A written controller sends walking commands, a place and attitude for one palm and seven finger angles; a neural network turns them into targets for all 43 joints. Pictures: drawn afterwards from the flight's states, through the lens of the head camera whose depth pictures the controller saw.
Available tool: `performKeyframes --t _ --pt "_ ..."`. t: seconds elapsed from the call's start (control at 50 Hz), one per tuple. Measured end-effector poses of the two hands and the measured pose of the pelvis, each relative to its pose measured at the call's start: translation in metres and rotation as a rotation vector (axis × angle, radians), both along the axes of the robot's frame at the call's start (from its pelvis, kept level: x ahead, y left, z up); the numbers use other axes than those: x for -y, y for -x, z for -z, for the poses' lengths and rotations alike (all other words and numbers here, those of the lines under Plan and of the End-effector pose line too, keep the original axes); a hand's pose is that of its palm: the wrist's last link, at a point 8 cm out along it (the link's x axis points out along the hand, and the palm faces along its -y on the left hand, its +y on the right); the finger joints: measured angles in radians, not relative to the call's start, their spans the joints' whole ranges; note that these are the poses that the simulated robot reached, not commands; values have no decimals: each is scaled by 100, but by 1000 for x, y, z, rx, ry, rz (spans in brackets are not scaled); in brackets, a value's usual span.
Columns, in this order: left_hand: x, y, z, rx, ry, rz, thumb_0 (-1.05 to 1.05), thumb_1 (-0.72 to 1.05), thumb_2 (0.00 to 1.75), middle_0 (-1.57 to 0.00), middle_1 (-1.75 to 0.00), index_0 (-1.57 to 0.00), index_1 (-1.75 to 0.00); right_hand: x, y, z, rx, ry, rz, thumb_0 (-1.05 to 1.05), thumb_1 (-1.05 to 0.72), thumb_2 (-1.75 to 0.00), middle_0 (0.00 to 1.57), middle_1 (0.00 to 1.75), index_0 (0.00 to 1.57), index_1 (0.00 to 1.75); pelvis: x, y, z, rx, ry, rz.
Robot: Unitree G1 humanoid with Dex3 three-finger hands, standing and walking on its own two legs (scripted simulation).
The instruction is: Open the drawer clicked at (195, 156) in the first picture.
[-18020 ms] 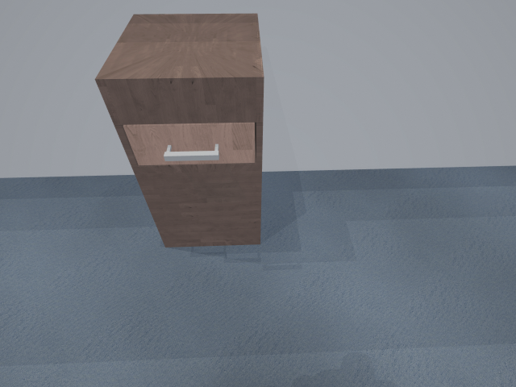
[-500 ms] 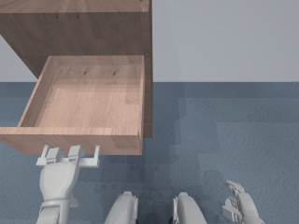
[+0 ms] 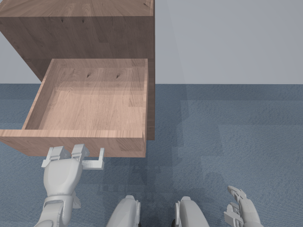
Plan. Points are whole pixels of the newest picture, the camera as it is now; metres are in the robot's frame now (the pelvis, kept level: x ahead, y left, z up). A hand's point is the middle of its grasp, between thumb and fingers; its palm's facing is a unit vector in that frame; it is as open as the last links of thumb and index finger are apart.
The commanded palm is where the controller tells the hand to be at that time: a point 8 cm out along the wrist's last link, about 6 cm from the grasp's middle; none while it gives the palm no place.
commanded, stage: lift the hand off the handle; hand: left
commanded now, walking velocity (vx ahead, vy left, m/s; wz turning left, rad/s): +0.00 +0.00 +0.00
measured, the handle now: (75, 157) +0.30 +0.24 -0.05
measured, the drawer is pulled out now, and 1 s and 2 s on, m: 0.28 0.28 0.28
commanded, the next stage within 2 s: none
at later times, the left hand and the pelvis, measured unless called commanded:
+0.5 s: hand (69, 173) +0.25 +0.23 -0.02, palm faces -0.03 -0.08 -1.00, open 13.6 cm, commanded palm +0.24 +0.22 +0.04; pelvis +0.02 +0.00 +0.03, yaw +0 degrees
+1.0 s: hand (65, 169) +0.25 +0.23 +0.02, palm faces -0.03 -0.08 -1.00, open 13.7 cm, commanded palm +0.24 +0.22 +0.08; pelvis +0.03 +0.00 +0.05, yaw +0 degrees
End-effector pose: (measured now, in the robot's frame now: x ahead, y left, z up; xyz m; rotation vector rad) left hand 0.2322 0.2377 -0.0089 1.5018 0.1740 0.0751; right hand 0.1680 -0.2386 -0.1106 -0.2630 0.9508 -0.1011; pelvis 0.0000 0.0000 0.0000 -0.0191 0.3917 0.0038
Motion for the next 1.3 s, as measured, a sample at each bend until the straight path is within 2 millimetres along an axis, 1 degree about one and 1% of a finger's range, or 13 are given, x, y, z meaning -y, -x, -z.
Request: performKeyframes --t 0.16,0.4,0.72,0.88,1.0,1.08,1.3 --pt "1 0 -17 23 -2 2 0 -48 31 -32 -120 -36 -121 1 -2 -15 14 0 6 1 -90 -90 20 30 20 30 -2 -5 -11 22 2 3" --pt "2 1 -36 25 7 -7 0 -48 31 -32 -120 -35 -121 -1 -13 -36 43 -7 -2 1 -90 -90 20 30 20 30 -3 -13 -26 54 0 5" --pt "9 2 -62 37 7 -11 0 -48 31 -32 -120 -34 -121 -6 -24 -53 58 -41 -13 1 -90 -90 20 30 20 30 -2 -23 -41 93 -6 9" --pt "11 2 -76 40 9 -15 0 -48 31 -32 -120 -33 -121 -3 -27 -62 67 -49 -14 1 -90 -90 20 30 20 30 0 -27 -49 116 -9 9" --pt "11 1 -81 27 9 -16 0 -48 31 -32 -120 -34 -121 0 -28 -67 71 -47 -13 1 -90 -90 20 30 20 30 2 -28 -53 130 -12 8" --pt "12 1 -88 34 16 -13 0 -48 31 -32 -120 -35 -122 2 -28 -71 77 -48 -6 1 -90 -90 20 30 20 30 3 -29 -56 138 -14 11" --pt "5 -4 -108 52 11 -33 0 -48 31 -32 -120 -32 -120 4 -30 -79 85 -62 3 1 -90 -90 20 30 20 30 4 -32 -65 164 -16 13"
